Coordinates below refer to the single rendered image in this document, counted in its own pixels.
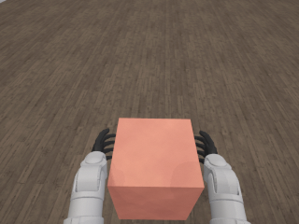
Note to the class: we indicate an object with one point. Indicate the right robot forearm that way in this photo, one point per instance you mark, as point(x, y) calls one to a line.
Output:
point(224, 192)

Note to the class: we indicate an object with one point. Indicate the right robot hand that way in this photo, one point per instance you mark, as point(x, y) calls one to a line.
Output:
point(208, 146)

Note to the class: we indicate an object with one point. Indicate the carton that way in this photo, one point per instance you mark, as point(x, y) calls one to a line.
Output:
point(155, 172)

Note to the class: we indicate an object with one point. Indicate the left robot hand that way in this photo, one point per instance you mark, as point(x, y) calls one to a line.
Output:
point(100, 143)

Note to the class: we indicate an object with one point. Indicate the left robot forearm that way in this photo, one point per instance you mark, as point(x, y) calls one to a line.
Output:
point(88, 192)

